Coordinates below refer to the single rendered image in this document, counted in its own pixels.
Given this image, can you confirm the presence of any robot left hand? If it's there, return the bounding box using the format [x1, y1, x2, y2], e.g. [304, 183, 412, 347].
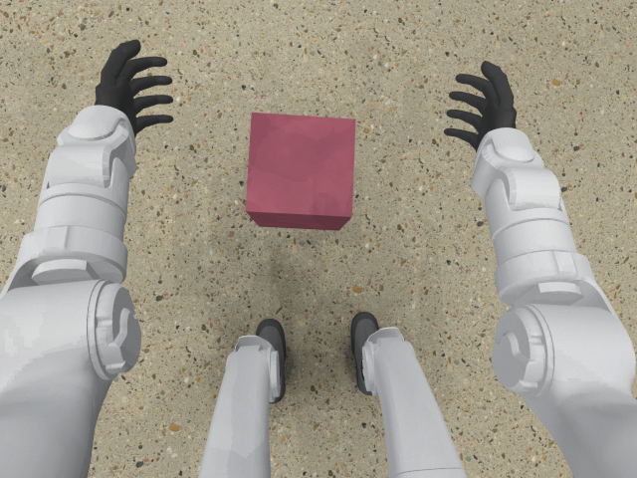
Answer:
[95, 40, 173, 137]

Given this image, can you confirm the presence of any left robot thigh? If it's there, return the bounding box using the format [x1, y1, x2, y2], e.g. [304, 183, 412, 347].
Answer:
[198, 345, 281, 478]

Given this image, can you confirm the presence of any right robot upper arm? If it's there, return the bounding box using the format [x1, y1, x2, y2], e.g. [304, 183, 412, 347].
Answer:
[491, 303, 637, 478]

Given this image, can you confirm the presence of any robot right hand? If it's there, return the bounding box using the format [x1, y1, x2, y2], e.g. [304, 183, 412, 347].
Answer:
[444, 61, 517, 152]

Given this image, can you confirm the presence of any left robot upper arm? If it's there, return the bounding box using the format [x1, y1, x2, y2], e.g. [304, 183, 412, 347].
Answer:
[0, 279, 141, 478]

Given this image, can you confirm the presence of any left robot foot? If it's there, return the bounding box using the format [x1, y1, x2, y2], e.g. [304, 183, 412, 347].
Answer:
[256, 319, 286, 403]

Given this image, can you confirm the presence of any robot left forearm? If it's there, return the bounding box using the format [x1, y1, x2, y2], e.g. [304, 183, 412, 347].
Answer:
[0, 106, 137, 300]

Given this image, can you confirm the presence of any carton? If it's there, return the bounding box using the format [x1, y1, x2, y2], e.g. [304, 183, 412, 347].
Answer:
[246, 113, 356, 231]

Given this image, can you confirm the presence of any robot right forearm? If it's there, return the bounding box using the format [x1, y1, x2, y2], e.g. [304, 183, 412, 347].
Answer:
[471, 127, 636, 383]

